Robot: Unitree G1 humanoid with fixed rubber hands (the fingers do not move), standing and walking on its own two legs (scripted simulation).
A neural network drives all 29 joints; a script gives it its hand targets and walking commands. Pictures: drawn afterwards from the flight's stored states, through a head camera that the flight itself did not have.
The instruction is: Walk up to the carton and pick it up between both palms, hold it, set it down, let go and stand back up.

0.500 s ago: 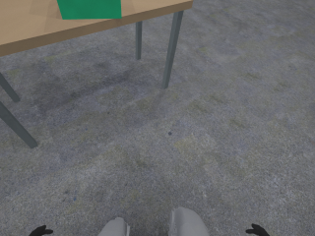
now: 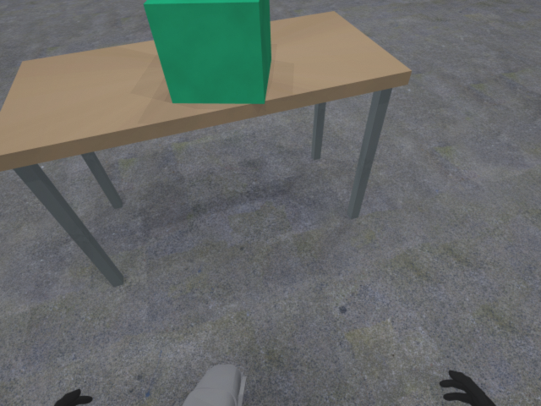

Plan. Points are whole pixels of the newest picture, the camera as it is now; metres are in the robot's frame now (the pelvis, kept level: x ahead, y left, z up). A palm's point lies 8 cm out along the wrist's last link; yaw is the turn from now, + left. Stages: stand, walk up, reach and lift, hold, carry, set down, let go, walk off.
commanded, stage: walk up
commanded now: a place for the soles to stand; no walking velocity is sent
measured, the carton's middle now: (219, 37) +0.98 +0.15 +0.11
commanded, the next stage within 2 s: none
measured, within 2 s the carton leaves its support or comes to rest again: neither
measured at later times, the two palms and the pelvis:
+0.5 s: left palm (100, 359) +0.21 +0.30 -0.11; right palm (430, 299) +0.31 -0.28 -0.10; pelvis +0.19 +0.00 +0.00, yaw +8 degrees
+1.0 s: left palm (112, 274) +0.35 +0.31 -0.07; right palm (389, 201) +0.55 -0.27 -0.10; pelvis +0.37 +0.00 +0.00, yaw +12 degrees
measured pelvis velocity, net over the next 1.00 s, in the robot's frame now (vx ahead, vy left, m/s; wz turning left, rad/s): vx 0.37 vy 0.00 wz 0.21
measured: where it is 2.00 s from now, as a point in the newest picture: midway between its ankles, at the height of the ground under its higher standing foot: (264, 331)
